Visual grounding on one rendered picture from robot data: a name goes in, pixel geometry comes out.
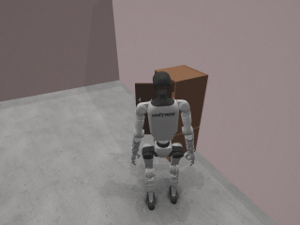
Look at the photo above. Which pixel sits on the robot head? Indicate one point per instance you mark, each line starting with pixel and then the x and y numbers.
pixel 161 79

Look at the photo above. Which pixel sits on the right robot upper arm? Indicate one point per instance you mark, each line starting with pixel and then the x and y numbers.
pixel 184 107

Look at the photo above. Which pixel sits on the robot left hand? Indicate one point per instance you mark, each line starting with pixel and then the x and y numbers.
pixel 133 157

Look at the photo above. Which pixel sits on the left robot upper arm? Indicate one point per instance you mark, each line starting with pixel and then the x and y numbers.
pixel 141 109

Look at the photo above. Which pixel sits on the right robot forearm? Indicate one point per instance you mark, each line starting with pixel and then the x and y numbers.
pixel 190 142

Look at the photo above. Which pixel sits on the robot left thigh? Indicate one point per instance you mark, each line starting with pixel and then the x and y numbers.
pixel 148 151

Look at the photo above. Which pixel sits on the robot right hand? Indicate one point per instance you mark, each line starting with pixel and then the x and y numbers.
pixel 191 157

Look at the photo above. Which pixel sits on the left robot forearm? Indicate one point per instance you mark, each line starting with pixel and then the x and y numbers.
pixel 135 143

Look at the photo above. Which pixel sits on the cupboard door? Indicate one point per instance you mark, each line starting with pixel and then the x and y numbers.
pixel 146 91

